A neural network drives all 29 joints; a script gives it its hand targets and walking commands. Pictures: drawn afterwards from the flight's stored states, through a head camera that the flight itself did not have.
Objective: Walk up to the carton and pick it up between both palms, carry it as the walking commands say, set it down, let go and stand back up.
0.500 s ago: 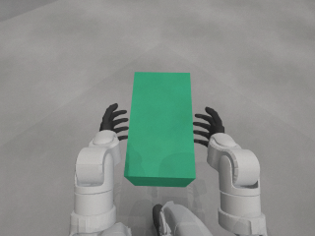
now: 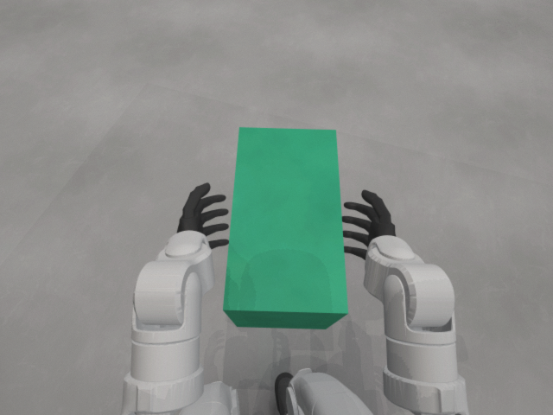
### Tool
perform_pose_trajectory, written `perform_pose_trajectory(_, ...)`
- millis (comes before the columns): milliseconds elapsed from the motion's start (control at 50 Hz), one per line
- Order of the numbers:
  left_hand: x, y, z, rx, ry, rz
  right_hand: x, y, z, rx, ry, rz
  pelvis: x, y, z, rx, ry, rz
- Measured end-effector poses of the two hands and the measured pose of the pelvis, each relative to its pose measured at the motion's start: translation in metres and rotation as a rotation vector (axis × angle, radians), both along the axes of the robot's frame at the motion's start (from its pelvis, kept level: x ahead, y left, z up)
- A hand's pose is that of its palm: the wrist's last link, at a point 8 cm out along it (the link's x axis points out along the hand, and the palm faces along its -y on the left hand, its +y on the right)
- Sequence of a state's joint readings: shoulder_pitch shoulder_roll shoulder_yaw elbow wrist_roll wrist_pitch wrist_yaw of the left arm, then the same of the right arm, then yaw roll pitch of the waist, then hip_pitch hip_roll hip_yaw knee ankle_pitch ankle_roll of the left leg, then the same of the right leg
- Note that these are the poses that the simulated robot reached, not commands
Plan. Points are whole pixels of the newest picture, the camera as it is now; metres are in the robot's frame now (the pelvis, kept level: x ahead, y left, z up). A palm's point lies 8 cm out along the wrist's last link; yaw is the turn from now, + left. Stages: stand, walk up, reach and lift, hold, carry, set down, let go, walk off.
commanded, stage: carry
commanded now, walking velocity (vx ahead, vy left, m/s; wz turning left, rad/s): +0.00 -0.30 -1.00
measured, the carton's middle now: (284, 232) +0.37 -0.02 -0.03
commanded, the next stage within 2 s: none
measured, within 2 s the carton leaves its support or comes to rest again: neither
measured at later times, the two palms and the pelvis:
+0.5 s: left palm (441, 225) +0.33 -0.23 +0.06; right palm out of the picture +0.22 -0.44 +0.04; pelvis +0.00 -0.20 -0.01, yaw -26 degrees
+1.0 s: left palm out of the picture +0.20 -0.52 +0.07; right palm out of the picture +0.02 -0.67 +0.06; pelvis -0.08 -0.37 -0.02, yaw -54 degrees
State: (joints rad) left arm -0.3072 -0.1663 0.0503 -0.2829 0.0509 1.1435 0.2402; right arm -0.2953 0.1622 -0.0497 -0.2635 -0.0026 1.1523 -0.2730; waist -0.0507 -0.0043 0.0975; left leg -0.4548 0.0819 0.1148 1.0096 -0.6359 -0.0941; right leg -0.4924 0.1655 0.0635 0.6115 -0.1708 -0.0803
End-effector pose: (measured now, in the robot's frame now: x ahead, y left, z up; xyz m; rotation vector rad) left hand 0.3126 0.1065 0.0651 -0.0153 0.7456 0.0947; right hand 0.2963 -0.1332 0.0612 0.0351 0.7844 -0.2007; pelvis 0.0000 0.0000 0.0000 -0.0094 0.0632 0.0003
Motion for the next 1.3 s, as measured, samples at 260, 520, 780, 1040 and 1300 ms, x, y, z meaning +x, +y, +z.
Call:
perform_pose_trajectory(260, 0.025, -0.137, 0.027, -0.017, -0.065, -0.171, -0.011, -0.130, 0.030, -0.060, -0.052, -0.165, 0.013, -0.087, 0.011, -0.072, 0.022, -0.254)
perform_pose_trajectory(520, 0.012, -0.349, -0.011, 0.024, 0.006, -0.453, -0.085, -0.319, -0.019, -0.012, 0.026, -0.445, 0.000, -0.204, -0.010, -0.010, -0.019, -0.468)
perform_pose_trajectory(780, -0.030, -0.489, 0.021, -0.046, -0.049, -0.706, -0.177, -0.424, 0.020, -0.062, -0.018, -0.701, -0.022, -0.267, 0.005, -0.052, 0.007, -0.738)
perform_pose_trajectory(1040, -0.134, -0.652, 0.001, -0.003, -0.053, -0.919, -0.309, -0.552, -0.010, -0.059, 0.003, -0.900, -0.091, -0.370, -0.018, -0.025, -0.032, -0.973)
perform_pose_trajectory(1300, -0.218, -0.716, 0.010, -0.065, -0.030, -1.112, -0.426, -0.565, 0.014, -0.037, -0.014, -1.120, -0.138, -0.374, -0.001, 0.028, -0.010, -1.082)
